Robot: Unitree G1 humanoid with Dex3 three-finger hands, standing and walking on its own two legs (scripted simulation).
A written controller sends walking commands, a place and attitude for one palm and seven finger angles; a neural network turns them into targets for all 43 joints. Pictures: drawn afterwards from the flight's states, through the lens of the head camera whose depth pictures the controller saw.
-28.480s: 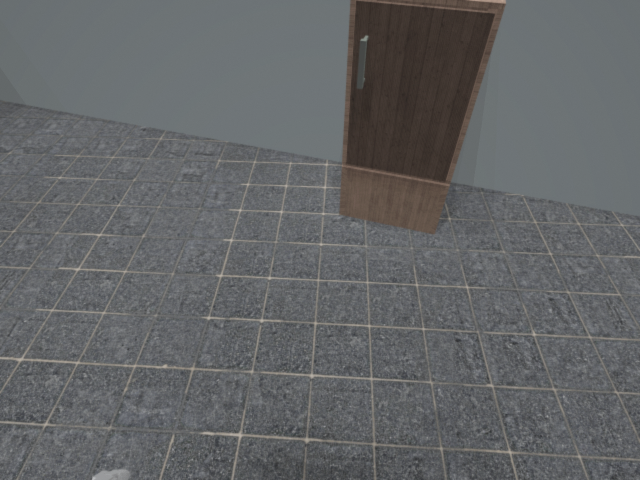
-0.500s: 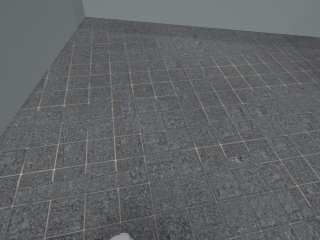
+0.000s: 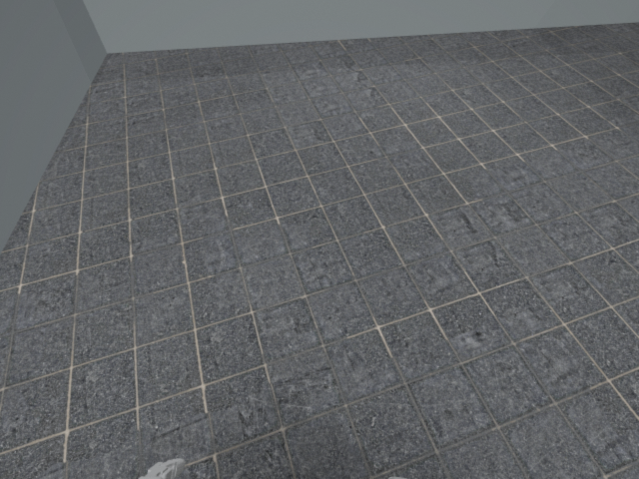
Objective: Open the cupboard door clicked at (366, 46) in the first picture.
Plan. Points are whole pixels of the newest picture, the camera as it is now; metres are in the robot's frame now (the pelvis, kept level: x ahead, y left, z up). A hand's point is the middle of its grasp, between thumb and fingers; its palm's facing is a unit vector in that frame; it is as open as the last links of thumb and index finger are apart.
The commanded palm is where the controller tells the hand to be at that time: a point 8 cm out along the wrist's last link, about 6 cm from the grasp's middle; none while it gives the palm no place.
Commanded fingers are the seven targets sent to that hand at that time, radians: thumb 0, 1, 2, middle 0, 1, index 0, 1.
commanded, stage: turn to face it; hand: left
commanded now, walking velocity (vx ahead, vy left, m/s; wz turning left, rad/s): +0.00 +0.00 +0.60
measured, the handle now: out of the picture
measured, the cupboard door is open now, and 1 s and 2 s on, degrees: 47 47 47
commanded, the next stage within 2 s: none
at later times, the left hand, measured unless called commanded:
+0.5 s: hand (166, 474) +0.15 +0.23 -0.16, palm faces +0.29 -0.93 -0.22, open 7.4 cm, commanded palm none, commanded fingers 0.00 0.90 0.90 -0.20 -0.30 -0.20 -0.30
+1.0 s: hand out of the picture +0.06 +0.13 -0.16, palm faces +0.58 -0.78 -0.24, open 7.4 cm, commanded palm none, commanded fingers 0.00 0.90 0.90 -0.20 -0.30 -0.20 -0.30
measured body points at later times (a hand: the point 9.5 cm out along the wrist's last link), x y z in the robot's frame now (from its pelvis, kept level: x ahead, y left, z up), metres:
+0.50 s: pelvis +0.10 +0.01 +0.01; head +0.15 +0.03 +0.45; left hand +0.14 +0.28 -0.14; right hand +0.25 -0.22 -0.13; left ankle +0.13 +0.11 -0.73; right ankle +0.11 -0.16 -0.66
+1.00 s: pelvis +0.14 -0.06 +0.01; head +0.18 -0.02 +0.45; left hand +0.03 +0.17 -0.14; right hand +0.39 -0.20 -0.13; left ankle +0.08 +0.05 -0.71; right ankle +0.16 -0.16 -0.73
